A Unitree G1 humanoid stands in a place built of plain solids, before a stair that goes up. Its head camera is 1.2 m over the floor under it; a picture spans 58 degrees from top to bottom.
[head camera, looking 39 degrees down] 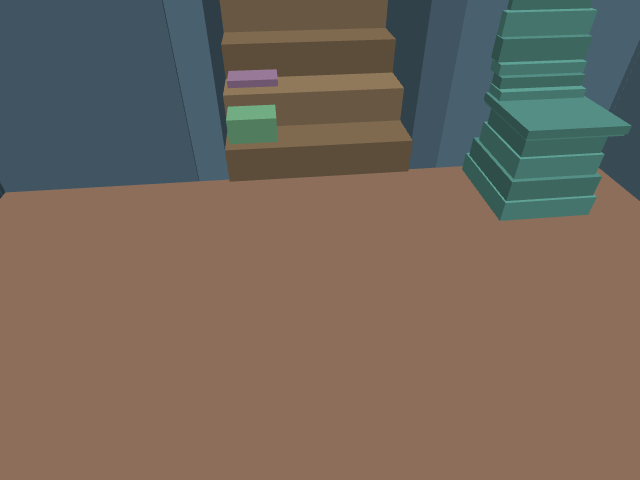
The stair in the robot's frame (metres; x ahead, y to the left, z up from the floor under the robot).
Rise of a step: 0.18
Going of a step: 0.26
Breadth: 0.97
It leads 6 degrees to the left of straight ahead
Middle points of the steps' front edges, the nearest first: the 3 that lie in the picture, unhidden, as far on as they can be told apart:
2.02 0.00 0.18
2.28 0.03 0.37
2.54 0.05 0.55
